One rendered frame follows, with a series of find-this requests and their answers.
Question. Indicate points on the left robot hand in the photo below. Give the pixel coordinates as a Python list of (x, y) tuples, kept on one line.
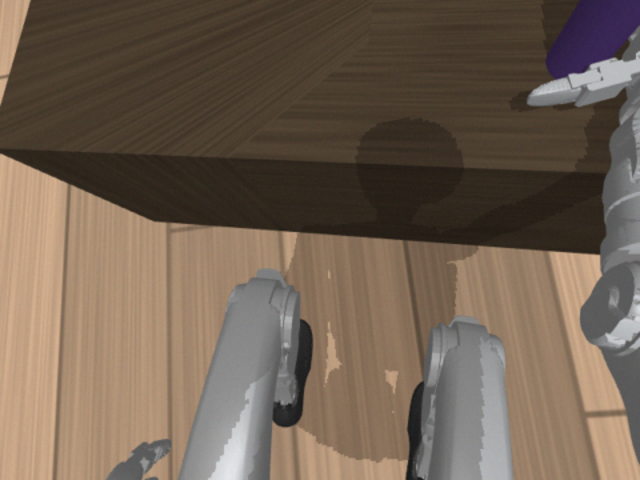
[(141, 461)]

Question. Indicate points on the right robot arm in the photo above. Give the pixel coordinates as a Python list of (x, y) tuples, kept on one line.
[(610, 318)]

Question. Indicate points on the right robot hand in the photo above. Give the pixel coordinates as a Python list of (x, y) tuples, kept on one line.
[(602, 80)]

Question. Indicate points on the can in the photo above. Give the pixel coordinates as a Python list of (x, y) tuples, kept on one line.
[(594, 32)]

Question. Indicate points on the left robot foot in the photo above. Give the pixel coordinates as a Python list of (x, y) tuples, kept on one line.
[(289, 415)]

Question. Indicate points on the right robot foot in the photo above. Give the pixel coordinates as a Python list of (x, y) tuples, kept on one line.
[(414, 431)]

